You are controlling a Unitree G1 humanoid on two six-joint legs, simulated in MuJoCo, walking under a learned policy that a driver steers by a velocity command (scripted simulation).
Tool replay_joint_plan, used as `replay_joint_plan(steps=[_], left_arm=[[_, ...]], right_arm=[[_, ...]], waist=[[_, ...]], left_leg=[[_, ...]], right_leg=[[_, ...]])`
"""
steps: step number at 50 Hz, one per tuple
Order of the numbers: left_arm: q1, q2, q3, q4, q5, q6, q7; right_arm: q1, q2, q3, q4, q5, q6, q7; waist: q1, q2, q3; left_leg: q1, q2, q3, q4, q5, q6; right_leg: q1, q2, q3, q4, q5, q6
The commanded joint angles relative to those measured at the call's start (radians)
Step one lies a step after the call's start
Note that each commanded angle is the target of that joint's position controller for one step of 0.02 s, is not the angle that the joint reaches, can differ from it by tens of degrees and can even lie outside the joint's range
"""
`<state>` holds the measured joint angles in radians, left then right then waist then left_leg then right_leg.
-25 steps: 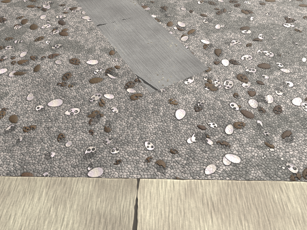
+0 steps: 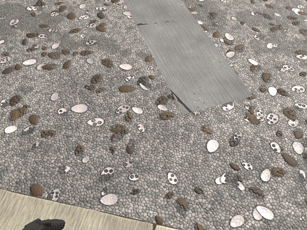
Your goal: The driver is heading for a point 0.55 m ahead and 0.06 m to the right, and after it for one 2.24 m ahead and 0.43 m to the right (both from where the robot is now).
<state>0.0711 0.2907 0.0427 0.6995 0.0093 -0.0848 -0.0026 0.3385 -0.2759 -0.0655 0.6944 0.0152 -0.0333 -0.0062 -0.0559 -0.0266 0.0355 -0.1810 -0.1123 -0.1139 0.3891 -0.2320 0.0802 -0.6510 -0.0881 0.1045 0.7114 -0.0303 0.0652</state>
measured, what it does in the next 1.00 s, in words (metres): walks ahead: right foot, then left foot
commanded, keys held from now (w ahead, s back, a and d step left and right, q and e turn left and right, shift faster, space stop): w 0.60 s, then e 0.40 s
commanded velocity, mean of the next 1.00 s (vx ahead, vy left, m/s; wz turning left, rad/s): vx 0.40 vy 0.00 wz -0.01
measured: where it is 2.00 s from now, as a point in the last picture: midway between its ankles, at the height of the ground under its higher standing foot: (166, 207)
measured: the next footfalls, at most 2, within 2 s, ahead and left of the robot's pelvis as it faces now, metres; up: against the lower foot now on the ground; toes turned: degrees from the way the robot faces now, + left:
right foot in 0.14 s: +0.26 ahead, -0.15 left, +0.00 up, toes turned +5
left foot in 0.66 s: +0.45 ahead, +0.13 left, +0.00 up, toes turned +6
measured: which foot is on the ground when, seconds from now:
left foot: down 0.00-0.16, up 0.18-0.64, down 0.66-1.00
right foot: up 0.00-0.12, down 0.14-0.68, up 0.70-1.00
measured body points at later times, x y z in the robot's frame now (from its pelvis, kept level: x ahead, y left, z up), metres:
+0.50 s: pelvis +0.25 -0.05 +0.00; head +0.27 -0.06 +0.45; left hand +0.24 +0.22 -0.12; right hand +0.46 -0.29 -0.09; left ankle +0.38 +0.14 -0.69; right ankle +0.22 -0.15 -0.74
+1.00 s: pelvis +0.42 +0.00 -0.01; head +0.46 +0.01 +0.44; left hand +0.58 +0.28 -0.12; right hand +0.51 -0.28 -0.11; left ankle +0.41 +0.12 -0.74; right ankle +0.47 -0.15 -0.66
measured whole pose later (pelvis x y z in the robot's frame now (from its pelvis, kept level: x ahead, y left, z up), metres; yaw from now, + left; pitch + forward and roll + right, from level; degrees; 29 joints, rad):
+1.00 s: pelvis +0.42 +0.00 -0.01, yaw -5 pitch +2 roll +1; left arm 0.19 0.32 0.11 0.72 -0.02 0.07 0.00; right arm 0.23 -0.25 -0.06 0.73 0.00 -0.08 -0.02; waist -0.02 -0.04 0.05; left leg -0.22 0.07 0.18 0.48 -0.28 0.00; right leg -0.68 -0.02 0.08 1.11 -0.13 0.04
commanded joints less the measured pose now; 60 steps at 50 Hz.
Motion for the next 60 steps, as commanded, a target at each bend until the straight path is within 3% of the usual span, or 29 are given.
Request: replay_joint_plan(steps=[1,4,7,8,9,10,12,14,16,22,27,28,30,32,33,34,35,36,37,38,40,43,45,46,48,51,54,58,60], left_arm=[[-0.058,0.064,0.012,-0.066,-0.01,-0.02,-0.017],[-0.065,0.1,0.032,-0.088,-0.012,-0.035,-0.031],[0.125,0.14,0.057,-0.048,0.001,-0.044,-0.027],[0.236,0.202,0.073,-0.039,0.01,-0.047,-0.026],[0.351,0.25,0.094,0.021,-0.001,-0.029,-0.035],[0.362,0.171,0.071,0.018,-0.03,-0.025,-0.041],[0.247,0.122,0.049,-0.005,-0.014,-0.015,-0.038],[0.185,0.083,0.036,-0.004,0.004,-0.014,-0.035],[0.189,0.07,0.032,0.013,-0.001,-0.017,-0.031],[0.252,0.145,0.048,0.079,-0.023,-0.003,-0.007],[0.307,0.154,0.049,0.128,-0.028,0.013,-0.012],[0.321,0.163,0.053,0.139,-0.017,0.014,-0.009],[0.301,0.155,0.053,0.135,-0.025,0.023,-0.001],[0.267,0.152,0.048,0.124,-0.029,0.041,0.001],[0.23,0.129,0.04,0.102,-0.027,0.04,0.003],[0.246,0.111,0.031,0.085,-0.035,0.027,0.003],[0.404,0.013,0.007,0.104,-0.017,0.016,-0.006],[0.407,0.097,0.027,0.118,-0.038,0.012,-0.007],[0.341,0.134,0.044,0.089,-0.058,0.021,-0.002],[0.29,0.135,0.05,0.071,-0.059,0.043,0.008],[0.283,0.098,0.055,0.054,-0.037,0.103,0.024],[0.299,0.071,0.056,0.043,-0.013,0.132,0.025],[0.256,0.083,0.065,0.011,-0.018,0.144,0.023],[0.208,0.099,0.077,-0.005,-0.029,0.147,0.024],[0.079,0.108,0.088,-0.06,-0.035,0.143,0.009],[-0.003,0.084,0.089,-0.104,-0.029,0.143,-0.014],[-0.055,0.06,0.082,-0.128,-0.032,0.156,-0.052],[-0.084,0.049,0.079,-0.112,-0.073,0.169,-0.094],[-0.075,0.064,0.082,-0.084,-0.073,0.177,-0.1]], right_arm=[[0.031,-0.157,-0.043,-0.039,0.006,-0.011,-0.01],[0.051,-0.153,-0.042,-0.021,0.004,-0.007,-0.012],[0.025,-0.103,-0.025,-0.034,-0.004,0.003,-0.011],[0.09,-0.057,-0.009,-0.046,-0.014,0.0,-0.011],[0.208,-0.041,-0.002,-0.036,0.015,-0.007,-0.013],[0.166,-0.116,-0.017,-0.022,0.021,-0.01,-0.012],[-0.022,-0.147,-0.026,-0.06,0.009,-0.007,-0.015],[-0.028,-0.115,-0.025,-0.066,-0.003,-0.011,-0.01],[-0.015,-0.095,-0.023,-0.058,-0.001,-0.01,-0.008],[-0.195,-0.046,0.005,-0.104,-0.012,-0.026,-0.003],[-0.272,-0.044,0.003,-0.115,0.001,-0.031,0.016],[-0.242,-0.064,-0.007,-0.11,0.0,-0.039,0.027],[-0.276,-0.084,-0.014,-0.129,-0.006,-0.049,0.047],[-0.195,-0.093,-0.026,-0.113,-0.017,-0.058,0.055],[-0.045,-0.115,-0.045,-0.052,-0.026,-0.071,0.058],[0.063,-0.175,-0.058,-0.042,-0.038,-0.08,0.055],[0.044,-0.2,-0.053,-0.058,-0.036,-0.072,0.053],[0.086,-0.142,-0.04,-0.054,-0.015,-0.058,0.06],[0.047,-0.128,-0.037,-0.046,-0.008,-0.051,0.062],[-0.031,-0.098,-0.027,-0.052,-0.003,-0.046,0.066],[-0.154,-0.083,-0.022,-0.052,-0.007,-0.055,0.061],[-0.203,-0.132,-0.038,-0.05,-0.046,-0.066,0.035],[-0.205,-0.12,-0.033,-0.042,-0.026,-0.07,0.02],[-0.169,-0.124,-0.034,-0.031,-0.02,-0.065,0.015],[-0.101,-0.118,-0.039,-0.016,-0.01,-0.062,-0.026],[-0.049,-0.146,-0.054,-0.015,-0.022,-0.045,-0.05],[-0.087,-0.147,-0.059,-0.035,-0.005,-0.028,-0.078],[-0.083,-0.157,-0.066,-0.044,0.002,-0.021,-0.047],[-0.077,-0.147,-0.066,-0.045,0.008,-0.016,-0.038]], waist=[[-0.015,0.12,-0.049],[-0.001,0.143,-0.043],[0.095,0.13,-0.115],[0.107,-0.028,-0.239],[0.098,-0.33,-0.325],[0.125,-0.219,-0.241],[0.12,-0.032,-0.062],[0.07,-0.065,-0.037],[0.058,-0.091,-0.045],[0.116,-0.054,-0.023],[0.136,-0.055,-0.024],[0.117,-0.067,-0.04],[0.107,-0.042,-0.016],[0.054,-0.055,-0.052],[-0.027,-0.023,-0.136],[-0.058,0.062,-0.215],[0.023,0.306,-0.289],[-0.013,0.269,-0.301],[-0.002,0.215,-0.227],[0.027,0.139,-0.172],[0.093,0.126,-0.085],[0.104,0.089,-0.151],[0.09,0.098,-0.151],[0.074,0.103,-0.124],[0.017,0.149,-0.082],[-0.013,0.145,-0.062],[-0.008,0.122,-0.008],[-0.045,0.092,0.0],[-0.059,0.081,0.017]], left_leg=[[-0.088,0.216,-0.157,-0.081,0.146,0.146],[0.005,0.264,-0.236,-0.023,0.14,0.125],[0.011,0.206,-0.207,0.178,0.211,0.066],[-0.152,0.118,-0.121,0.463,0.039,0.016],[-0.449,0.013,-0.008,0.777,-0.333,-0.048],[-0.585,0.054,-0.07,0.9,-0.344,-0.049],[-0.592,0.121,-0.026,0.906,-0.178,-0.045],[-0.516,0.187,-0.011,0.797,-0.083,-0.046],[-0.479,0.209,0.012,0.715,-0.057,-0.053],[-0.495,0.226,0.048,0.35,0.186,-0.08],[-0.361,0.178,0.099,0.269,0.256,-0.091],[-0.379,0.203,0.054,0.353,0.302,-0.072],[-0.471,0.208,0.049,0.315,0.176,-0.035],[-0.257,0.139,0.099,0.232,0.115,-0.009],[-0.012,0.096,0.158,0.218,0.277,0.003],[0.195,0.248,0.01,0.108,0.571,0.068],[0.43,0.497,-0.249,0.121,0.903,0.214],[0.398,0.505,-0.292,0.1,0.917,0.247],[0.326,0.491,-0.234,0.074,0.823,0.238],[0.226,0.464,-0.176,0.031,0.711,0.213],[-0.001,0.445,-0.07,-0.049,0.628,0.179],[-0.049,0.468,0.029,-0.053,0.768,0.207],[0.004,0.472,0.085,-0.033,0.757,0.188],[0.044,0.429,0.122,-0.035,0.57,0.163],[0.161,0.474,0.095,-0.018,0.366,0.128],[0.185,0.52,0.087,0.03,0.315,0.122],[-0.012,0.464,0.194,0.087,0.017,0.059],[-0.154,0.447,0.283,0.251,-0.14,-0.007],[-0.112,0.477,0.262,0.387,-0.184,-0.041]], right_leg=[[0.177,0.064,-0.057,-0.119,0.139,-0.009],[0.189,0.065,-0.042,-0.174,0.045,-0.06],[0.43,0.026,-0.031,-0.224,0.005,-0.14],[0.685,-0.136,0.16,-0.204,0.003,-0.225],[0.905,-0.278,0.595,-0.36,-0.347,-0.355],[0.881,-0.286,0.693,-0.433,-0.595,-0.34],[0.652,-0.224,0.454,-0.449,-0.445,-0.283],[0.533,-0.15,0.304,-0.475,-0.25,-0.273],[0.509,-0.117,0.228,-0.504,-0.166,-0.283],[0.545,-0.107,0.089,-0.56,0.02,-0.29],[0.531,-0.094,0.005,-0.521,0.139,-0.285],[0.582,-0.157,0.034,-0.478,0.187,-0.298],[0.681,-0.184,0.046,-0.417,0.215,-0.286],[0.612,-0.134,0.032,-0.26,0.476,-0.254],[0.51,-0.072,-0.009,-0.073,0.548,-0.228],[0.353,0.017,-0.016,0.194,0.302,-0.163],[0.05,0.149,-0.047,0.527,-0.563,-0.087],[-0.033,0.145,0.05,0.607,-0.634,-0.081],[-0.087,0.109,0.05,0.63,-0.588,-0.072],[-0.079,0.068,0.02,0.596,-0.533,-0.063],[0.039,0.01,0.006,0.451,-0.454,-0.048],[0.131,0.033,-0.035,0.517,-0.201,-0.025],[0.068,0.032,-0.018,0.508,-0.155,-0.028],[-0.002,0.042,-0.016,0.455,-0.091,-0.033],[-0.153,0.023,0.05,0.405,-0.065,-0.031],[-0.229,0.025,0.055,0.387,-0.068,-0.02],[-0.047,0.026,-0.007,0.104,0.237,0.009],[0.213,0.054,-0.081,-0.115,0.334,0.003],[0.21,0.02,-0.066,-0.245,0.327,-0.013]])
